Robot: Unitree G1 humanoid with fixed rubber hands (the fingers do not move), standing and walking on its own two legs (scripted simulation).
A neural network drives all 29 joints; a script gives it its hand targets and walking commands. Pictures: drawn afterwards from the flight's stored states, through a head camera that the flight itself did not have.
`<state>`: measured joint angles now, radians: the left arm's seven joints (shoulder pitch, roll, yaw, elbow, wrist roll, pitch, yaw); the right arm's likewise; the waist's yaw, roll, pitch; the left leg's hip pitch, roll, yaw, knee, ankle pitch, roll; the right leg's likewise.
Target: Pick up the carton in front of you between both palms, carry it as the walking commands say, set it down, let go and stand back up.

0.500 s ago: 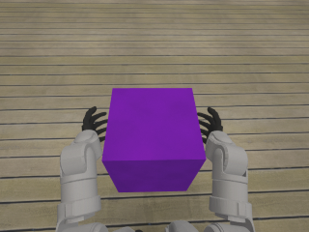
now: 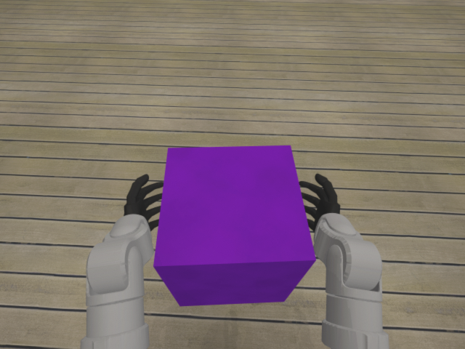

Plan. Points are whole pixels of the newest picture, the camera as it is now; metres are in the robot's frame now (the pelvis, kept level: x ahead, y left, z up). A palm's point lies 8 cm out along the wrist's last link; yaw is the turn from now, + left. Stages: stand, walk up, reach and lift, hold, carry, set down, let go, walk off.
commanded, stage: carry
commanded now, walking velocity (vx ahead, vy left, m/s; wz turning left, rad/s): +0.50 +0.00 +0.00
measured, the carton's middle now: (231, 231) +0.31 +0.01 +0.01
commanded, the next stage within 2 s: none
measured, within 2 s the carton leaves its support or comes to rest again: neither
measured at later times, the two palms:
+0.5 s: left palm (153, 126) +0.55 +0.18 +0.07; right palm (288, 132) +0.52 -0.12 +0.08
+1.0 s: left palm (189, 59) +0.84 +0.13 +0.08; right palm (291, 60) +0.85 -0.17 +0.07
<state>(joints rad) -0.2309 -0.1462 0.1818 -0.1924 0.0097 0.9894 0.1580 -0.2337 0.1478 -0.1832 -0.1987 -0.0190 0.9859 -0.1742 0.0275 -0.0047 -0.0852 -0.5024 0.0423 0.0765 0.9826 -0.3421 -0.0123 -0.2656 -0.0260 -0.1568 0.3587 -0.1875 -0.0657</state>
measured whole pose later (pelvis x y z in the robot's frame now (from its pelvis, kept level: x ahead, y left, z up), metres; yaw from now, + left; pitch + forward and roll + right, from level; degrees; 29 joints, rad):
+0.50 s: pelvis +0.31 +0.05 +0.00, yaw -3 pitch +3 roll -1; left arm 0.10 -0.14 0.04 -0.47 0.03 1.12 0.14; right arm 0.11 0.14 -0.04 -0.48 -0.01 1.11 -0.15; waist -0.03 -0.01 -0.14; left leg -0.22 0.04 0.23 0.33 -0.18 0.05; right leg -0.53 -0.11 -0.08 0.97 -0.26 0.00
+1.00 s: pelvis +0.62 -0.03 +0.00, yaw +0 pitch +4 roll +2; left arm 0.11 -0.14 0.05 -0.50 0.01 1.11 0.14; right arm 0.10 0.14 -0.02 -0.52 -0.02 1.12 -0.15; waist 0.03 0.02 -0.10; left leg -0.55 0.10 0.09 0.96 -0.25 -0.01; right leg -0.22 -0.05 -0.23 0.32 -0.17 -0.05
